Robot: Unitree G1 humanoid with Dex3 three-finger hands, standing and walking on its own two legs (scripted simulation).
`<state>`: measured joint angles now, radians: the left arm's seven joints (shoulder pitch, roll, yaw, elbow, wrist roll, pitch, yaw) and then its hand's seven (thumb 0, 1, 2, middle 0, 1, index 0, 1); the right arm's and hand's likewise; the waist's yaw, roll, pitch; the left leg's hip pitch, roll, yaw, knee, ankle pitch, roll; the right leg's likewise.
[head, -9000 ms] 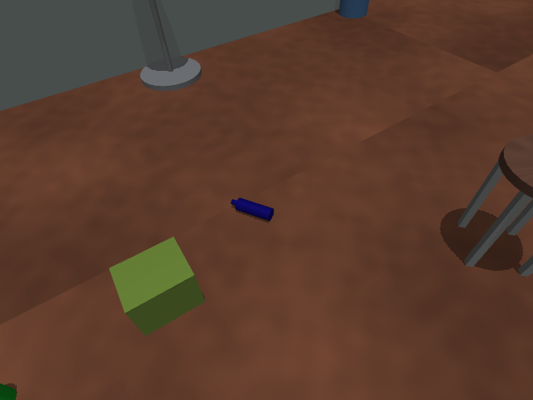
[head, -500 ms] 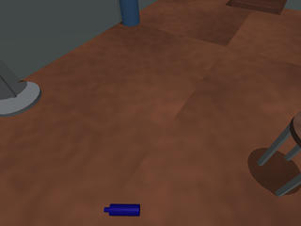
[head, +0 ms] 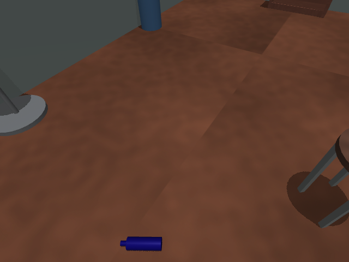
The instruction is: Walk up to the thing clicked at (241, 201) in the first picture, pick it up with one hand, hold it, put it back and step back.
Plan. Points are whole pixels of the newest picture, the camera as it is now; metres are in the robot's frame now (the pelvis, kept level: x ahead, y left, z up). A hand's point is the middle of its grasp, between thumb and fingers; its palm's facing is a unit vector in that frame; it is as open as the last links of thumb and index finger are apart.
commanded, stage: stand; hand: left
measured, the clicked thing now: (141, 243) +0.35 +0.25 -0.75
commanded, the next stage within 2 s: none
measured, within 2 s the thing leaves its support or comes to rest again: neither
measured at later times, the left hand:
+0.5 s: hand out of the picture +0.07 +0.26 -0.16, palm faces -0.03 -0.94 -0.34, open 7.3 cm
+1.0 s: hand out of the picture +0.07 +0.26 -0.16, palm faces -0.03 -0.94 -0.34, open 7.3 cm
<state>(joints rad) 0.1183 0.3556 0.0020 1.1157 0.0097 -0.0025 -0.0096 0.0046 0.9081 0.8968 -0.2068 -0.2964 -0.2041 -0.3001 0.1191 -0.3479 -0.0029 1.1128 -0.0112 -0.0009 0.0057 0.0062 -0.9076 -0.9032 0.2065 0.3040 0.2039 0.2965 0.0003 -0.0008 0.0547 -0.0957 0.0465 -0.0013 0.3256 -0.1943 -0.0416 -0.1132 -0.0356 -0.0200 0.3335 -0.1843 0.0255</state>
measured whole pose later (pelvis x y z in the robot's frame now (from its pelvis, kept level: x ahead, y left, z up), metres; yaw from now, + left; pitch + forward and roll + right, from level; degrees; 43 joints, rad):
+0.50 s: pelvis +0.00 +0.00 +0.00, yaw +0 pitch -2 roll +0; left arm 0.12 0.36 0.00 1.12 0.01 0.00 -0.01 0.00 0.91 0.90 -0.21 -0.30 -0.20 -0.30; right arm 0.12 -0.35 0.00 1.11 -0.01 0.00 0.01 0.01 -0.91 -0.90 0.21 0.30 0.20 0.30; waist 0.00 0.00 0.06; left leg -0.10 0.05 0.00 0.33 -0.19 -0.04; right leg -0.11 -0.04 -0.02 0.33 -0.18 0.03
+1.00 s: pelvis +0.00 +0.00 +0.00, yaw +0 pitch -2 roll +0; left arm 0.12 0.36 0.00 1.12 0.01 0.00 -0.01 0.00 0.91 0.90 -0.21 -0.30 -0.20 -0.30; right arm 0.12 -0.35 0.00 1.11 -0.01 0.00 0.01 0.01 -0.91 -0.90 0.21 0.30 0.20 0.30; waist 0.00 0.00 0.06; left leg -0.10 0.04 0.00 0.33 -0.20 -0.04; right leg -0.11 -0.04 -0.02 0.33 -0.19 0.03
